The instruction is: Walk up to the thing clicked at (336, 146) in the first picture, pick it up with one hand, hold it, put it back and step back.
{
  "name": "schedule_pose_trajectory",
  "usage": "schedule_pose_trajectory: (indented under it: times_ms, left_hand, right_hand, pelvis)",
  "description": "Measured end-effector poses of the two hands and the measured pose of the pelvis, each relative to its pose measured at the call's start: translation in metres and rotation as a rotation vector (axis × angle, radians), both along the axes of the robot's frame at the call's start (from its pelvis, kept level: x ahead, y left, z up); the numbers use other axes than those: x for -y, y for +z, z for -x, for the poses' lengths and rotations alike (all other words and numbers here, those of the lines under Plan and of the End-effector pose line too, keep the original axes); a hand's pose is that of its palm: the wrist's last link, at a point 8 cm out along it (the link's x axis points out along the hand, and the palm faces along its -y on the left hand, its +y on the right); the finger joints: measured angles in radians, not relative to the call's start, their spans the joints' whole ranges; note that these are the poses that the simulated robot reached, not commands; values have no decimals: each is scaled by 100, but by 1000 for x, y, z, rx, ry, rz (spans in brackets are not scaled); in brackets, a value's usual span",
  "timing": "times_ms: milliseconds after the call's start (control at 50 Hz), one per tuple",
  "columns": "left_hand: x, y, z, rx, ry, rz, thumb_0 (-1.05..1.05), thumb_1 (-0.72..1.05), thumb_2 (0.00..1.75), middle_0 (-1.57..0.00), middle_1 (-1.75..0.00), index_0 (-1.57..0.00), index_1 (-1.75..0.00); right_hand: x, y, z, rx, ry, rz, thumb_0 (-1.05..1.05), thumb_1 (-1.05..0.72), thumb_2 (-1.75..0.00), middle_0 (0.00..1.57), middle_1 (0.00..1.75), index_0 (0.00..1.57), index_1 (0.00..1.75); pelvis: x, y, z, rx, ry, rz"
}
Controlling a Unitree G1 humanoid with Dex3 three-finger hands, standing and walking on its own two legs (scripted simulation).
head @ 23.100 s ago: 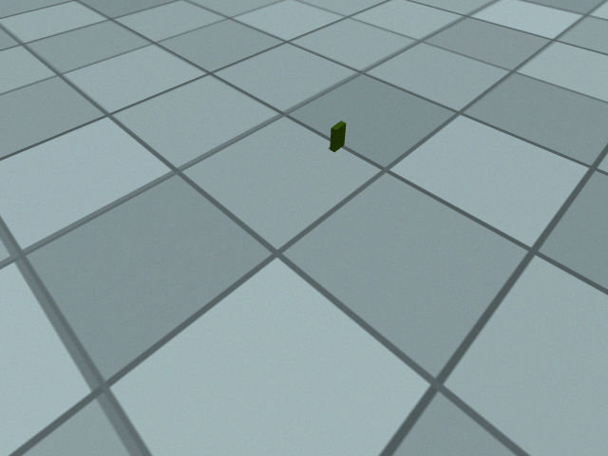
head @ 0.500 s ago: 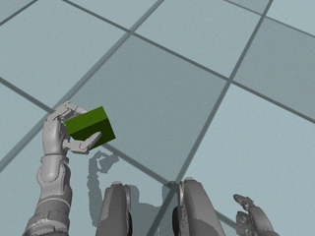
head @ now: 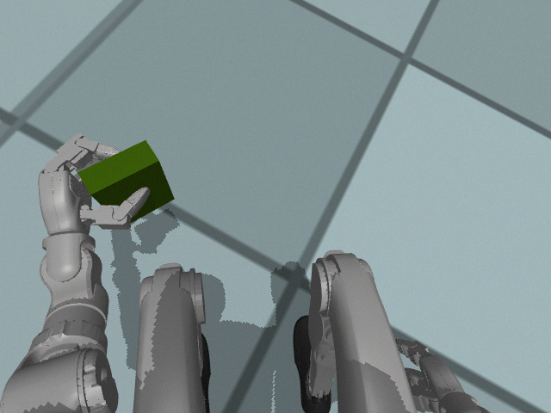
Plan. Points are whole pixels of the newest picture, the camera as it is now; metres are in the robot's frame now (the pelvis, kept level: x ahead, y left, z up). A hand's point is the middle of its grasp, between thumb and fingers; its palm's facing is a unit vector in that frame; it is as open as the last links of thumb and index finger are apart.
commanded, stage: crouch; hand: left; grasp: from the side
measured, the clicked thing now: (133, 187) +0.44 +0.19 -0.07
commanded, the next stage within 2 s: lower in 0.66 s
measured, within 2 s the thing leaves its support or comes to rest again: neither
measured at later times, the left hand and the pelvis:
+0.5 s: hand (132, 195) +0.45 +0.21 -0.14, palm faces +0.10 -0.99 -0.03, open 8.2 cm; pelvis -0.01 +0.00 -0.07, yaw -4 degrees
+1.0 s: hand (140, 201) +0.46 +0.21 -0.20, palm faces +0.09 -1.00 -0.04, open 8.2 cm; pelvis -0.01 +0.01 -0.09, yaw -7 degrees
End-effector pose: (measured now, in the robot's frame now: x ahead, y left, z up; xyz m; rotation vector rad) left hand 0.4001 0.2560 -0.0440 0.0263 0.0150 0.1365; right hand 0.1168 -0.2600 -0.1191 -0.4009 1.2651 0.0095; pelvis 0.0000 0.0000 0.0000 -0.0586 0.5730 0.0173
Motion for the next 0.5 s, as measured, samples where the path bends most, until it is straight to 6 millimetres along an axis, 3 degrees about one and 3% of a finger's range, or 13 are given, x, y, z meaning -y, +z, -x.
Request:
schedule_pose_trajectory:
  times_ms: [200,500]
  left_hand:
    - [1,-42,-11,-11,-25,3,1,-19,101,-86,-117,-85,-116]
    - [-2,-91,-22,-21,-33,0,1,-19,101,-85,-118,-85,-116]
  right_hand:
    - [2,-28,18,-40,11,27,0,-91,-91,21,30,20,30]
    - [10,-48,34,-103,54,75,0,-90,-91,21,30,20,30]
  pelvis:
    - [-2,-36,6,34,-9,19]
    - [-2,-69,8,86,-34,54]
